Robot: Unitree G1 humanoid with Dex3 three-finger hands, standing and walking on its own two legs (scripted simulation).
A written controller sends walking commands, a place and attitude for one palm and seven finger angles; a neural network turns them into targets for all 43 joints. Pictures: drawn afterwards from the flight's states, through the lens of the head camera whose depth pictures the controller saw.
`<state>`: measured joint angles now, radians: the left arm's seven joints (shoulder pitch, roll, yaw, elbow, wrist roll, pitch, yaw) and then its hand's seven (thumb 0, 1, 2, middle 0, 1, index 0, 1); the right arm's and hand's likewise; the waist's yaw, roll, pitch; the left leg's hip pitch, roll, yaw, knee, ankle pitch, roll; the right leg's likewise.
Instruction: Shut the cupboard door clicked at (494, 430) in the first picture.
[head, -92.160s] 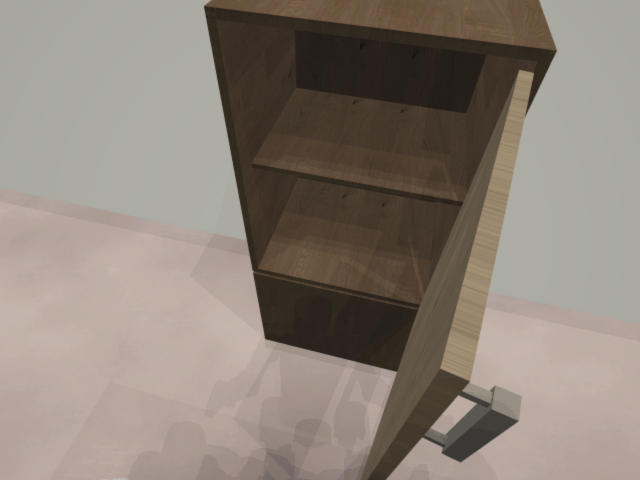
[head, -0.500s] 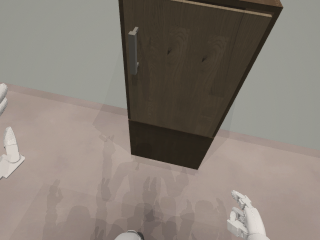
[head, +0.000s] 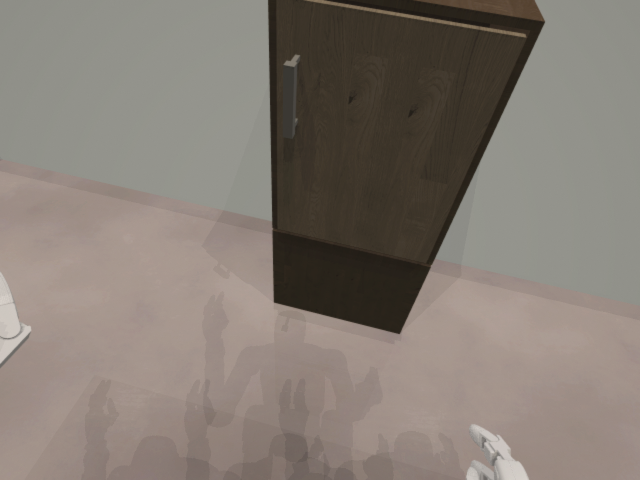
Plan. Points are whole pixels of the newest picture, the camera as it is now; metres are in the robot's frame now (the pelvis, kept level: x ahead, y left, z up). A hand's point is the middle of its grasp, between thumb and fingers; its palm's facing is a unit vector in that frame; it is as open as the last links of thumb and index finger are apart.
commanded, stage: stop stepping back and stand still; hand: left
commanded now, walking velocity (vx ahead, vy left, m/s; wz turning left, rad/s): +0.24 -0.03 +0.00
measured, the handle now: (292, 97) +0.79 +0.10 +0.09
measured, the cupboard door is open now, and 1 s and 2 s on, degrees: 0 0 0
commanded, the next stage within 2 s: let the arm hang, fingers relaxed in 0.64 s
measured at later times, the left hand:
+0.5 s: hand out of the picture +0.14 +0.27 +0.18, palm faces +0.51 -0.78 -0.37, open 7.4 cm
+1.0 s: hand out of the picture +0.06 +0.19 -0.15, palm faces -0.02 -0.98 -0.19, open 7.4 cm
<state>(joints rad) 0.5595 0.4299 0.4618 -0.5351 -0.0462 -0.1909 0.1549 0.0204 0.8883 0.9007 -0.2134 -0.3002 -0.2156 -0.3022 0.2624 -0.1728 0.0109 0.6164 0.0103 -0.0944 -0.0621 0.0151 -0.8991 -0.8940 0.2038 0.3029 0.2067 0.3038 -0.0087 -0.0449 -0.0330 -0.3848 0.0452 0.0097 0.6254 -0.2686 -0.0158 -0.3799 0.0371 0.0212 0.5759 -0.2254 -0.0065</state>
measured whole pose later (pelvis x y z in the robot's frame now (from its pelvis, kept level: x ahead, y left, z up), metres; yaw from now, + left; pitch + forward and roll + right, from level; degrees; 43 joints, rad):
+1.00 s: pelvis -0.04 +0.02 +0.00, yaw +2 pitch -1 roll +0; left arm 0.26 0.19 -0.01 0.73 0.03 0.08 0.00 0.02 0.91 0.90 -0.20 -0.30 -0.20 -0.30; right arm 0.24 -0.24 0.01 0.87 -0.03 0.01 0.01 0.01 -0.90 -0.89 0.20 0.30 0.21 0.30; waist -0.05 -0.02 0.02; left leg -0.34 -0.01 0.02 0.61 -0.25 0.01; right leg -0.36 0.00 0.02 0.62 -0.24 0.00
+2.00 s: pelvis +0.00 +0.03 +0.02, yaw +1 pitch -1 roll +0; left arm 0.27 0.19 0.01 1.12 0.01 0.00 0.02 0.01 0.91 0.90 -0.20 -0.30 -0.20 -0.30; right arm 0.29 -0.18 0.00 1.11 -0.01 0.00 -0.02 0.01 -0.90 -0.89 0.20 0.30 0.20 0.30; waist -0.01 -0.01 0.03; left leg -0.16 -0.01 0.05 0.39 -0.21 0.03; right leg -0.18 0.00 0.04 0.39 -0.19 0.01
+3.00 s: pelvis +0.02 +0.02 +0.02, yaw +1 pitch -1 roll +0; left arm 0.23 0.22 0.01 1.13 0.01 0.00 0.02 0.01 0.91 0.90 -0.20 -0.30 -0.20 -0.30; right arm 0.23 -0.21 0.00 1.12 -0.01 0.00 -0.02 0.01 -0.90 -0.89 0.20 0.30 0.21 0.30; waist -0.01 -0.01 0.04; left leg -0.11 0.01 0.04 0.35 -0.21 0.01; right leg -0.13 0.01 0.03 0.35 -0.19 0.00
